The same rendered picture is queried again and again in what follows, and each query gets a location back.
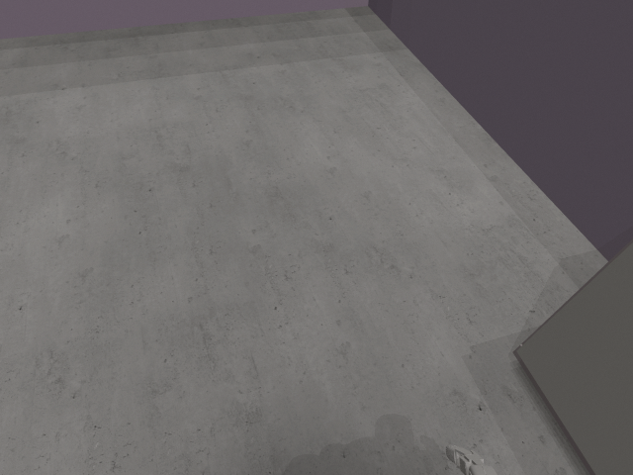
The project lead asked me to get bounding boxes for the fridge door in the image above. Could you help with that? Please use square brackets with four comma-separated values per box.
[517, 242, 633, 475]

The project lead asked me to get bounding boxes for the right robot hand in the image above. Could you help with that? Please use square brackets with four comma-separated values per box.
[446, 445, 497, 475]

